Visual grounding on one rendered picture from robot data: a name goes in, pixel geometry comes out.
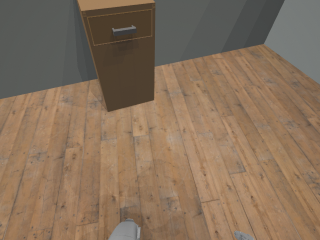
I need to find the drawer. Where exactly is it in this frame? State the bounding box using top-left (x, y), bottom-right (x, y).
top-left (87, 9), bottom-right (152, 45)

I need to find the cabinet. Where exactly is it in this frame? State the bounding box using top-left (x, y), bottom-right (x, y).
top-left (76, 0), bottom-right (156, 112)

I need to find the left robot thigh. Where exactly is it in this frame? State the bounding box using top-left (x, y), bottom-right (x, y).
top-left (108, 221), bottom-right (141, 240)

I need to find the robot right hand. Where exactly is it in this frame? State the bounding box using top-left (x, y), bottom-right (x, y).
top-left (234, 230), bottom-right (254, 240)

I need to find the handle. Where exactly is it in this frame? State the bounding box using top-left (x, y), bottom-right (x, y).
top-left (112, 25), bottom-right (137, 36)

